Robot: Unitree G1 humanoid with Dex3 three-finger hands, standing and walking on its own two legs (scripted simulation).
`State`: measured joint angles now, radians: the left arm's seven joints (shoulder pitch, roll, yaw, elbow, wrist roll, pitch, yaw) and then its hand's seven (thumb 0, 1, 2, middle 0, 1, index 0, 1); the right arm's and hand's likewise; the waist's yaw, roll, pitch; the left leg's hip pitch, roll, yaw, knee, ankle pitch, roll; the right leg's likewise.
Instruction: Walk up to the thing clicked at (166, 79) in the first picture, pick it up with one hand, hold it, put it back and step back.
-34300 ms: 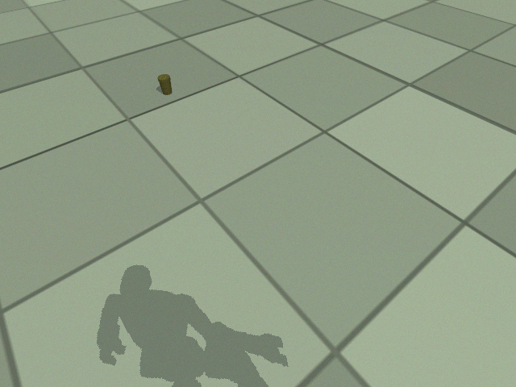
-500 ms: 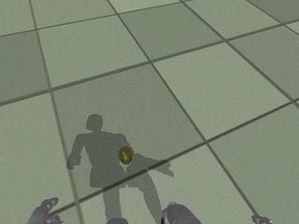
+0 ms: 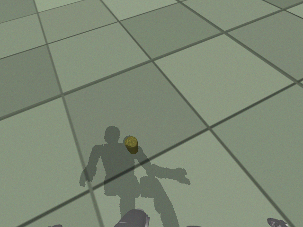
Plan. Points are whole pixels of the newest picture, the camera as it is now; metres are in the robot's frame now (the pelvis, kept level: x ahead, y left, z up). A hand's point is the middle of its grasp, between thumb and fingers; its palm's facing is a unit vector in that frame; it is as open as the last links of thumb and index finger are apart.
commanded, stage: step back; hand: left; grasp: from the side
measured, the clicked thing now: (132, 146) +0.66 +0.22 -0.70
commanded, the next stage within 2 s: stand in 1.82 s
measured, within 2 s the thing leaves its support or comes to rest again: neither
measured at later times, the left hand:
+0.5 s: hand out of the picture -0.10 +0.26 -0.17, palm faces +0.01 -0.93 -0.37, open 7.4 cm
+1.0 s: hand out of the picture -0.24 +0.24 -0.14, palm faces +0.12 -0.90 -0.42, open 7.4 cm
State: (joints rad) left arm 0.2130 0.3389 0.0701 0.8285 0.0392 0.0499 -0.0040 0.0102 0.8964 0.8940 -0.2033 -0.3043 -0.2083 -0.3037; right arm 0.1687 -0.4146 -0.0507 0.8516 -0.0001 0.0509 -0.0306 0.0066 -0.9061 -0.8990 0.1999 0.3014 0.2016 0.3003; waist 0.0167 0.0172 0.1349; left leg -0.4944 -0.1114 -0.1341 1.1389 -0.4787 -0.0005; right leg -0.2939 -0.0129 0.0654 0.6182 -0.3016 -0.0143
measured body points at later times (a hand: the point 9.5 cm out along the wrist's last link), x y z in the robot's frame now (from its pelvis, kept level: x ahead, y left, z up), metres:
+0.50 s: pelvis -0.17 -0.02 +0.00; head -0.11 +0.01 +0.44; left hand -0.10 +0.30 -0.14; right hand -0.03 -0.33 -0.09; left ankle -0.08 +0.10 -0.73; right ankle -0.24 -0.18 -0.68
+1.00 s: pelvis -0.31 -0.05 -0.01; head -0.29 -0.05 +0.44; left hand -0.25 +0.29 -0.11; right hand -0.25 -0.36 -0.14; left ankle -0.34 +0.08 -0.73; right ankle -0.26 -0.17 -0.73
